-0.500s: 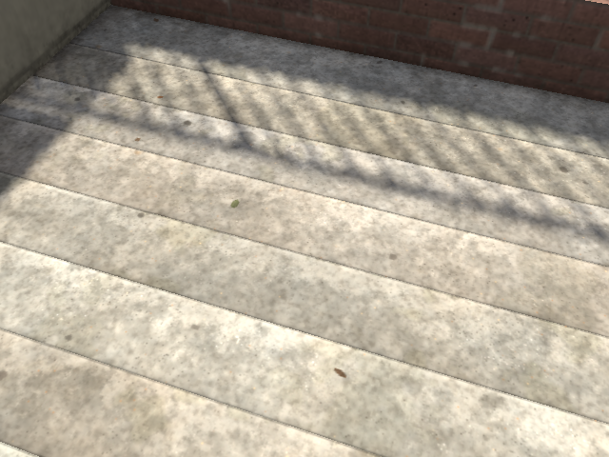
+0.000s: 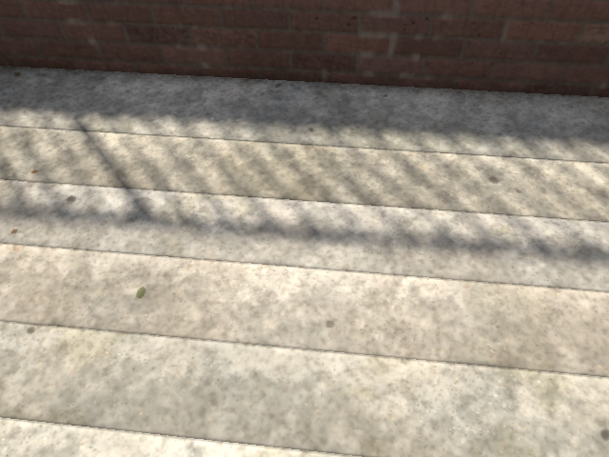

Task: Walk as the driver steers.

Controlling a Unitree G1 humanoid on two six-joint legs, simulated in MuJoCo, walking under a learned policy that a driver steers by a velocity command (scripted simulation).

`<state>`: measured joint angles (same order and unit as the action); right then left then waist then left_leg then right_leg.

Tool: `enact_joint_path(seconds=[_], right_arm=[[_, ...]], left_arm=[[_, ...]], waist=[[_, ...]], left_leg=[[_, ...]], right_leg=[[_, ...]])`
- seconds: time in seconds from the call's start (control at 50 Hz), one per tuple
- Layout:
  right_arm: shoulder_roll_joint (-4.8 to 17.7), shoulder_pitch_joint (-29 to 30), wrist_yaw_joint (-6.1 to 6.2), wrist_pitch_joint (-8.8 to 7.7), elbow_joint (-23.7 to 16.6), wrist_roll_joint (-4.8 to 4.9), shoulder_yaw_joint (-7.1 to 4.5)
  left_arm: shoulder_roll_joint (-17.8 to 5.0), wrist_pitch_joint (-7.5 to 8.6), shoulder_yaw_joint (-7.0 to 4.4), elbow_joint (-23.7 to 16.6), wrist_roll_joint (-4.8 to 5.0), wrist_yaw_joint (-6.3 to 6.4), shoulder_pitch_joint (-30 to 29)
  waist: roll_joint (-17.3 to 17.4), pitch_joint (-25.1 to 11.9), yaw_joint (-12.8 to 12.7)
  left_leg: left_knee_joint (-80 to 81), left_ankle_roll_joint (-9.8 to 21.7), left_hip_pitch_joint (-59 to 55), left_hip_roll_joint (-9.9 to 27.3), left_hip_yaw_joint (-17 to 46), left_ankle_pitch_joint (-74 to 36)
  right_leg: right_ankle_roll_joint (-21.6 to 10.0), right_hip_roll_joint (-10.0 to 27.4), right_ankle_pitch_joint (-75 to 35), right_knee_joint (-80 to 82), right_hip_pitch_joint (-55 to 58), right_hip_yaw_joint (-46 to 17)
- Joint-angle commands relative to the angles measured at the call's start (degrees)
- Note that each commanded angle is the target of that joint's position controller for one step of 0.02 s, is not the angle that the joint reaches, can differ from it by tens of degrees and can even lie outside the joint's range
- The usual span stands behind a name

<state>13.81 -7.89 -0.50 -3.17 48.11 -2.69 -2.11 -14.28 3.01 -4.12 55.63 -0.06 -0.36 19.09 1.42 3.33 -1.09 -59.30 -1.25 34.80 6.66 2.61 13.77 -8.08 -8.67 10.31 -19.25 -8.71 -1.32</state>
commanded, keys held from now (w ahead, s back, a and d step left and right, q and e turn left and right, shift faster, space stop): w+e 0.78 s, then w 0.08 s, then w+q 0.14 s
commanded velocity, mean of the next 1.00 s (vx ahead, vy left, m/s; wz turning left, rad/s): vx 0.50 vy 0.00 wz -0.51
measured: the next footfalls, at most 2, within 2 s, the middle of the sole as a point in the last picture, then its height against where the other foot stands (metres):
left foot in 0.28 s outside the picture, level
right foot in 0.80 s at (413, 432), level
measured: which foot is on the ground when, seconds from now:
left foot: up 0.00-0.26, down 0.28-0.80, up 0.82-1.00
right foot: down 0.00-0.30, up 0.32-0.78, down 0.80-1.00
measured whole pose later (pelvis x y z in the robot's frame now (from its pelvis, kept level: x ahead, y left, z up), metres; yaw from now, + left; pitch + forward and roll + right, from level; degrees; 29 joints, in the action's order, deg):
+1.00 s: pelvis +0.50 -0.11 +0.00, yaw -31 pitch +0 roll +0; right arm 14.6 -16.4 -1.3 -1.7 47.0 -1.2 -2.1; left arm -13.9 2.7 -2.4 46.8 -1.2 -0.6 13.6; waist 1.7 3.2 1.5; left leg -65.3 0.8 28.7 6.0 -0.6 17.8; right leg -6.9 -5.4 10.8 -22.0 -11.6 4.4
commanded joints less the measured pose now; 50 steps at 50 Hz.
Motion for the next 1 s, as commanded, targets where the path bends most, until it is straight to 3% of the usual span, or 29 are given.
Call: enact_joint_path(seconds=[0.02, 0.12, 0.18, 0.22, 0.24, 0.26, 0.28, 0.3, 0.32, 0.34, 0.36, 0.38, 0.42, 0.48, 0.6, 0.68, 0.72, 0.74, 0.78, 0.8, 0.82, 0.84, 0.86, 0.88, 0.9, 0.94, 0.96, 1.0], right_arm=[[3.8, 1.9, -0.27, 0.74, -4.2, 0.0, -0.66], [4.0, 11.4, -0.76, 0.47, -8.3, 0.65, 0.07], [4.9, 14.7, -0.82, -0.17, -10.5, 1.06, 0.36], [6.4, 10.9, -0.61, -0.73, -10.1, 1.26, 0.02], [7.7, 6.0, -0.21, -1.07, -8.8, 1.38, -0.48], [9.2, -1.7, 0.4, -1.67, -6.5, 1.36, -1.2], [12.1, -10.0, 1.32, -2.39, -5.4, 0.42, -2.07], [16.9, -14.8, 2.1, -2.12, -6.0, -1.09, -3.11], [17.1, -11.8, 1.73, -1.06, -6.0, -0.29, -3.53], [11.0, -7.4, 1.49, -0.61, -7.1, 0.29, -2.41], [6.9, -4.6, 1.27, -0.66, -7.3, 0.72, -1.41], [5.7, -3.7, 1.24, -0.79, -7.1, 0.49, -1.01], [5.8, -5.6, 1.22, -1.7, -5.4, 0.91, -0.95], [6.5, -8.2, 0.65, -3.18, -4.0, 1.76, -1.42], [6.8, -11.1, 0.49, -2.99, -2.0, 1.61, -1.78], [8.7, -14.2, 0.95, -2.52, -0.7, 1.66, -2.36], [9.6, -15.8, 1.26, -1.76, 0.2, 1.59, -2.56], [10.3, -16.2, 1.44, -1.33, 0.6, 1.52, -2.68], [12.1, -16.7, 1.76, -0.27, 1.0, 1.47, -2.98], [12.0, -16.6, 1.78, 0.19, 0.8, 1.77, -2.74], [9.8, -17.0, 1.53, 0.17, -0.9, 1.58, -1.97], [3.3, -18.8, 0.11, -0.08, -5.2, 1.94, -0.58], [8.9, -11.7, 0.25, -0.23, -5.5, 1.31, -1.78], [7.8, -9.1, 0.04, -0.66, -6.2, 2.53, -1.51], [6.8, -10.2, 0.04, -1.04, -5.1, 2.74, -1.03], [6.1, -14.7, -0.33, 0.66, -2.4, 1.35, -0.93], [5.9, -16.0, -0.68, 1.56, -1.4, 1.07, -1.05], [5.3, -15.3, -1.41, 2.36, -1.1, 1.36, -1.3]], left_arm=[[-8.0, 0.96, -1.56, -3.3, 0.15, 0.17, 2.0], [-8.4, 0.31, -1.67, -3.4, -0.27, 0.57, 7.7], [-9.3, 0.1, -1.85, -4.0, -0.91, 1.11, 8.7], [-10.5, 0.18, -2.18, -5.2, -1.08, 1.58, 6.0], [-11.3, 0.37, -2.38, -6.0, -1.16, 1.48, 3.9], [-11.7, 0.73, -2.45, -6.3, -0.88, 0.98, 2.7], [-9.7, 1.3, -1.95, -7.3, -0.24, 0.3, 2.6], [-3.7, 1.47, -0.6, -9.4, 1.54, 0.24, 6.2], [-6.5, 0.93, -0.88, -10.0, 0.52, 0.45, 10.0], [-8.4, -0.05, -1.19, -8.3, -0.85, 0.7, 7.9], [-7.8, -0.31, -1.03, -8.5, -1.29, 0.05, 3.9], [-6.7, -0.64, -0.95, -8.9, -1.37, -0.48, 2.5], [-5.8, -2.0, -0.82, -9.4, -2.27, -1.53, 1.8], [-4.9, -2.97, -0.46, -11.7, -2.06, -2.52, -2.3], [-3.1, -2.7, 0.86, -16.3, -1.83, -3.91, -13.8], [-2.8, -2.46, 1.57, -19.1, -2.06, -4.67, -20.5], [-3.4, -2.5, 1.44, -20.0, -2.43, -4.54, -21.7], [-3.7, -2.53, 1.27, -20.1, -2.61, -4.31, -21.2], [-5.1, -2.24, 0.41, -18.6, -2.91, -3.58, -14.7], [-6.2, -1.65, -0.4, -15.8, -3.42, -2.95, -5.9], [-10.3, -1.36, -1.88, -13.4, -3.98, -1.9, 3.5], [-16.3, -1.6, -3.06, -14.4, -2.8, -1.07, 1.7], [-14.6, -2.15, -2.81, -14.7, -1.48, -0.42, 4.5], [-12.3, -2.06, -2.15, -13.3, -1.3, 0.17, 1.4], [-9.1, -1.48, -1.2, -12.8, -1.15, 0.23, -0.9], [-6.0, -0.15, 0.05, -12.3, -0.99, 0.25, -4.6], [-5.3, 0.59, 0.35, -11.9, -0.99, 0.1, -4.4], [-6.3, 1.65, 0.15, -10.5, -0.9, 0.01, -3.1]], waist=[[-3.6, -0.2, 0.3], [-5.0, -1.0, -3.8], [-5.6, -0.8, -4.5], [-6.3, -1.4, -1.7], [-6.5, -3.2, 0.7], [-4.4, -7.1, 4.3], [-0.6, -13.7, 7.7], [9.8, -21.2, 7.1], [15.5, -22.9, 3.2], [5.7, -13.5, 2.0], [0.3, -7.0, 2.2], [1.2, -4.4, 1.3], [4.4, -2.7, 0.5], [4.1, -2.9, 0.3], [3.5, -0.3, 2.0], [3.5, 1.2, 3.8], [3.5, 1.3, 4.0], [3.9, 0.5, 3.5], [4.8, -4.1, 0.5], [2.8, -9.1, -3.4], [-3.0, -15.9, -7.0], [-16.6, -20.3, -2.6], [-5.8, -19.9, -6.5], [-4.4, -12.3, -4.5], [-2.3, -8.1, -2.0], [-2.8, -5.6, 2.2], [-3.3, -5.4, 2.7], [-3.6, -3.8, 3.0]], left_leg=[[7.1, -1.9, 1.8, -1.1, -3.1, -6.8], [17.9, -1.4, 3.9, -3.5, -2.8, -13.0], [23.4, -0.3, 2.4, -5.0, -2.1, -11.5], [28.2, 1.1, -5.5, -6.1, -1.3, -8.7], [29.8, 2.1, -13.4, -7.6, -1.7, -6.2], [32.9, 3.3, -23.8, -8.3, -2.3, -6.9], [34.3, 5.6, -37.2, -1.0, 4.3, -2.2], [36.8, 9.4, -51.9, 15.2, 25.0, 4.7], [42.4, 13.8, -50.7, 20.0, 42.6, 7.6], [42.9, 13.2, -42.5, 17.7, 35.5, 13.3], [44.5, 12.0, -34.8, 14.1, 25.8, 10.5], [46.1, 10.4, -30.5, 11.3, 18.9, 5.0], [47.7, 9.5, -26.7, 8.6, 10.3, -5.3], [49.4, 10.4, -27.9, 8.9, 4.2, -14.4], [50.8, 9.4, -29.6, 6.5, -7.4, -19.4], [49.8, 8.4, -33.0, 8.0, -11.2, -22.6], [46.8, 7.8, -36.9, 9.0, -12.8, -29.2], [43.4, 7.4, -38.4, 9.2, -14.0, -37.7], [30.3, 6.9, -40.0, 9.3, -16.0, -53.3], [18.4, 5.9, -35.4, 8.4, -17.2, -50.2], [1.9, 4.3, -22.9, 7.0, -17.3, -30.7], [-16.8, 1.1, 2.1, -3.7, -14.3, 19.2], [-20.5, 1.4, 6.6, -4.1, -4.0, 15.2], [-18.9, 2.1, 8.1, -1.4, -3.1, 8.5], [-13.8, 2.5, 4.4, 0.1, -2.8, 5.9], [-8.1, 2.2, -3.5, 1.3, -2.0, 4.4], [-7.3, 2.1, -5.7, 0.9, -1.9, 3.7], [-5.7, 2.2, -4.1, -0.2, -1.1, 0.9]], right_leg=[[-6.6, 13.9, -19.6, 8.2, -1.6, -13.6], [-4.7, 13.9, -22.8, 5.0, 6.4, -15.8], [-4.4, 15.4, -25.6, 2.1, 10.1, -18.5], [-2.5, 15.9, -28.1, -0.7, 8.7, -19.6], [-1.2, 15.1, -33.3, -4.6, 6.5, -19.3], [0.1, 12.6, -36.0, -13.2, 4.5, -17.8], [1.3, 8.9, -26.9, -26.2, -1.9, -15.1], [3.1, 1.9, 5.9, -43.1, -16.9, -8.1], [3.0, 1.5, 21.7, -51.3, -25.1, -5.7], [2.9, 6.1, 16.3, -54.4, -27.6, -5.8], [3.4, 7.9, 11.7, -52.2, -26.9, -4.8], [3.8, 9.5, 9.7, -49.9, -25.6, -4.2], [4.6, 10.9, 8.3, -48.2, -23.9, -3.2], [5.2, 11.8, 4.7, -47.0, -27.3, -2.5], [6.3, 12.5, -7.3, -32.2, -30.3, 1.2], [4.4, 12.0, -7.3, -21.1, -26.5, 5.5], [2.7, 10.6, -3.0, -18.1, -25.2, 7.3], [1.7, 9.0, 0.1, -16.8, -23.0, 8.4], [-1.0, 4.6, 5.7, -14.5, -14.3, 9.9], [-2.7, 2.8, 3.3, -9.8, -2.2, 9.0], [-5.5, 11.8, 9.3, -7.5, 13.6, -3.7], [-12.8, 29.4, 8.5, -2.8, 29.3, -34.0], [-12.4, 29.8, 2.1, 1.8, 27.2, -37.5], [-10.9, 28.2, -7.5, 1.6, 21.0, -25.8], [-8.7, 25.5, -16.2, 2.3, 13.3, -19.3], [-5.0, 21.4, -20.4, 5.3, 4.2, -10.3], [-4.3, 20.6, -21.2, 6.8, 2.0, -8.3], [-3.6, 19.9, -21.1, 9.2, 1.1, -5.1]])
